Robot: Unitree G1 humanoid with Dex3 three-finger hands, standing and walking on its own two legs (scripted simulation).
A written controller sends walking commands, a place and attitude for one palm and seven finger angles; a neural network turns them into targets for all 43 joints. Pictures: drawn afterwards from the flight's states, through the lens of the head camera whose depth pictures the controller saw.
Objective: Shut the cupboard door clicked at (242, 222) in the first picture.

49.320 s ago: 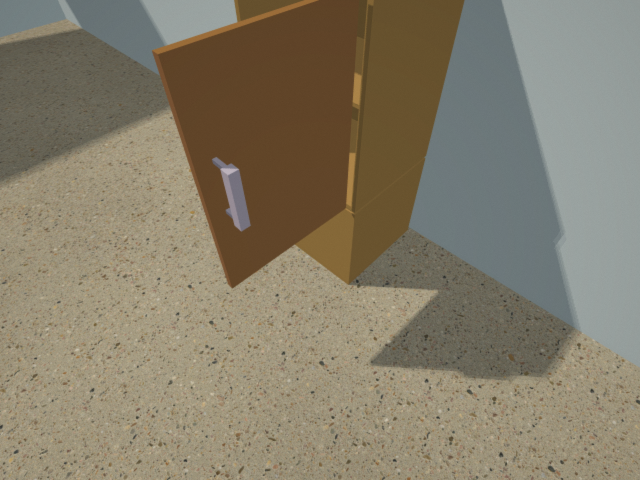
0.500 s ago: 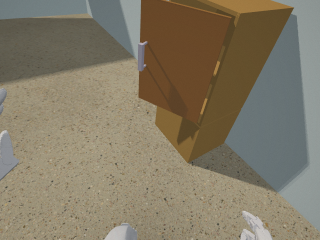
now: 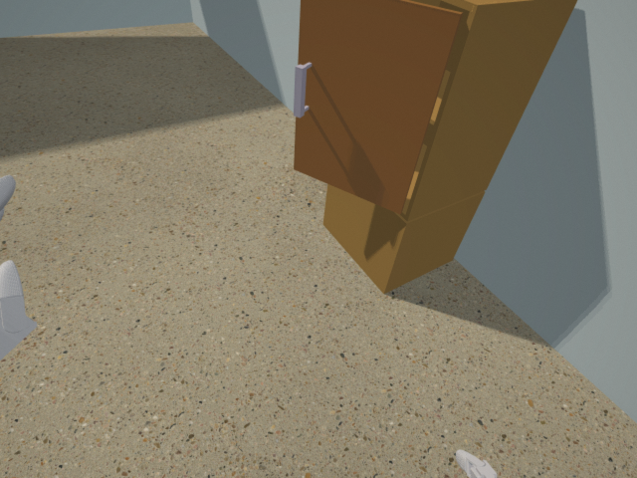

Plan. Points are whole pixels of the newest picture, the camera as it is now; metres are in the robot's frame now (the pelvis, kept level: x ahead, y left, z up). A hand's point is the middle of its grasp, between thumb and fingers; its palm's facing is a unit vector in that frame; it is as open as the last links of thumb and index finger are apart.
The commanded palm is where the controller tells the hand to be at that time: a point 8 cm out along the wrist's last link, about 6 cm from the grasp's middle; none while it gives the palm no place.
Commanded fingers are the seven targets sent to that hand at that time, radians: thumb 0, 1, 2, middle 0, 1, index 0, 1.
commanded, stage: stop stepping back and stand still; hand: left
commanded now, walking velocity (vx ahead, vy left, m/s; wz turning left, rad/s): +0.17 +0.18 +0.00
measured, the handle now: (303, 89) +1.16 +0.11 -0.01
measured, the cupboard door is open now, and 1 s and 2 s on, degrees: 27 27 27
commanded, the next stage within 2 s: let the arm hang, fingers relaxed in 0.90 s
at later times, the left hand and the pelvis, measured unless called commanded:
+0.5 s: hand (21, 254) +0.25 +0.30 +0.21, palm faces +0.39 -0.74 -0.54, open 7.4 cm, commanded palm +0.18 +0.35 +0.19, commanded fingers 0.00 0.90 0.90 -0.20 -0.30 -0.20 -0.30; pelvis +0.04 +0.04 +0.01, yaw +0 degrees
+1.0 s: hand (43, 236) +0.28 +0.30 +0.19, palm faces +0.35 -0.77 -0.54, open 7.4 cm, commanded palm none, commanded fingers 0.00 0.90 0.90 -0.20 -0.30 -0.20 -0.30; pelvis +0.07 +0.05 +0.01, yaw +0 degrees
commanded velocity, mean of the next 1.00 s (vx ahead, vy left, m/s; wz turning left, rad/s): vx -0.03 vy -0.02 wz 0.00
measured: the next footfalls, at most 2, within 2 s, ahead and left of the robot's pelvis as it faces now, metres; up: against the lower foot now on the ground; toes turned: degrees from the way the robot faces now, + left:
left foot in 0.28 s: +0.12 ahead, +0.16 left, +0.00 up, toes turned +9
right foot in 0.52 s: +0.07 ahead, -0.06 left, +0.00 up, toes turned -1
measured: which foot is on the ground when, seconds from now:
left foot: up 0.00-0.26, down 0.28-1.00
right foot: down 0.00-0.28, up 0.30-0.50, down 0.52-1.00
